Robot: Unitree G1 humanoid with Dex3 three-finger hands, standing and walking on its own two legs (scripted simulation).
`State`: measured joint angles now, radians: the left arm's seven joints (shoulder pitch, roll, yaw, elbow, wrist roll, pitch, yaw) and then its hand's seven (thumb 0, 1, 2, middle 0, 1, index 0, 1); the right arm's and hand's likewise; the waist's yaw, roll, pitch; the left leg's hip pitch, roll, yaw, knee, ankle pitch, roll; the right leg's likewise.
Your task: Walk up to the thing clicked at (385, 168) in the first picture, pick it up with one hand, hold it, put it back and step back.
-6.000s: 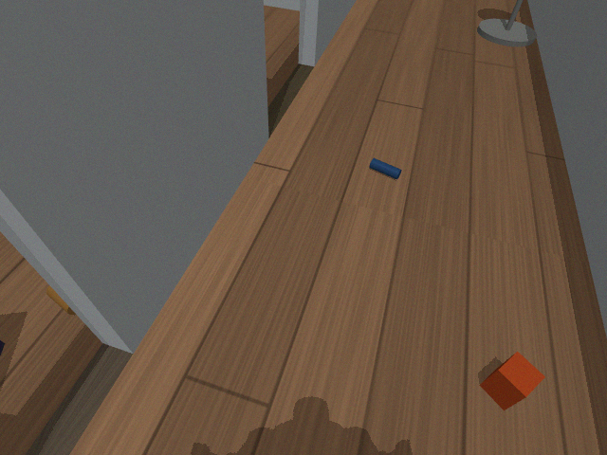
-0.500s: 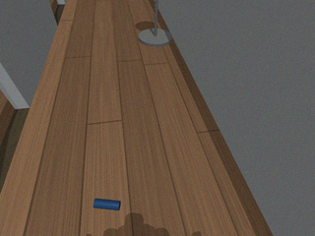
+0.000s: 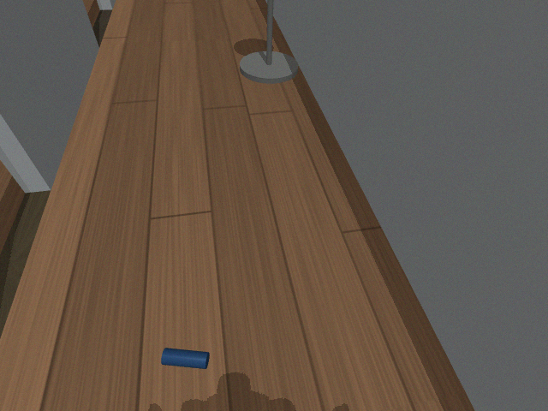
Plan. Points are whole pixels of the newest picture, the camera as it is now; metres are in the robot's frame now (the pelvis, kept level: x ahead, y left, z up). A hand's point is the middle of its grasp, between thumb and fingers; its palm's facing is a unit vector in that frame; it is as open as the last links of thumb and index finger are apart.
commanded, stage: stand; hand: left
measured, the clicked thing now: (185, 358) +0.43 +0.27 -0.76
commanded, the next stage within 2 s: none
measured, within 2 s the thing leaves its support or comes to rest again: neither
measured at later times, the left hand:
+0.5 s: hand out of the picture +0.07 +0.25 -0.16, palm faces -0.03 -0.94 -0.34, open 7.4 cm
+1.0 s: hand out of the picture +0.07 +0.25 -0.16, palm faces -0.03 -0.94 -0.34, open 7.4 cm
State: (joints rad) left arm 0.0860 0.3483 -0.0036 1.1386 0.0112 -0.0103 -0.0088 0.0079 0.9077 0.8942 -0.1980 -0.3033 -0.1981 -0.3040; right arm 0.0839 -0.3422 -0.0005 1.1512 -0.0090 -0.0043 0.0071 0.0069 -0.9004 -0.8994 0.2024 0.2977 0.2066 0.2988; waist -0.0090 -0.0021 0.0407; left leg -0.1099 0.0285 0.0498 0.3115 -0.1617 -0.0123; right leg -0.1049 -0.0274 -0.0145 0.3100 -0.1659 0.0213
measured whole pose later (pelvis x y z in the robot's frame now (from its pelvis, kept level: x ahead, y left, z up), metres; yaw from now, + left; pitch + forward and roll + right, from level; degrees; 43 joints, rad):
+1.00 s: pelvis +0.00 -0.01 +0.00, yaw +1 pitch -2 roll +0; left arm 0.12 0.36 -0.01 1.12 0.01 -0.01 -0.01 0.01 0.91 0.89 -0.20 -0.30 -0.20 -0.30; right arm 0.12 -0.35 0.00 1.14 -0.01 0.00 0.01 0.01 -0.90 -0.90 0.20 0.30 0.21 0.30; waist -0.01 0.00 0.04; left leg -0.11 0.03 0.04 0.31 -0.16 -0.02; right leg -0.10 -0.02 -0.03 0.32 -0.17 0.01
